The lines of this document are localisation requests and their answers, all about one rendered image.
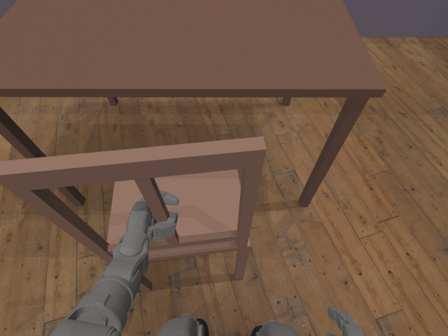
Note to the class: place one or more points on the right robot hand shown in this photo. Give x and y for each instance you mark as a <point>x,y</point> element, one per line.
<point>345,322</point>

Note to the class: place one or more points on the table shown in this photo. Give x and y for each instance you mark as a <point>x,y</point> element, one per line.
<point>186,48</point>

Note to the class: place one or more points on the left robot hand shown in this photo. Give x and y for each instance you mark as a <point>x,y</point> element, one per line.
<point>141,218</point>

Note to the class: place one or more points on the robot left forearm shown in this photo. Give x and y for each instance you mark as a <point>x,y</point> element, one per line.
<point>115,290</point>

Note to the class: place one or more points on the left robot thigh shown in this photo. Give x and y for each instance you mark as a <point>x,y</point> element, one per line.
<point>181,326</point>

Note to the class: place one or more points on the robot left shin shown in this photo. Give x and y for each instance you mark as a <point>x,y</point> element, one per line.
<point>190,315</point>

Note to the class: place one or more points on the left robot upper arm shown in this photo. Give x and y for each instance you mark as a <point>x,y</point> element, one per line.
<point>72,327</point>

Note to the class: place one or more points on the chair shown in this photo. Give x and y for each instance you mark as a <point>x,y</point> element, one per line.
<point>215,213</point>

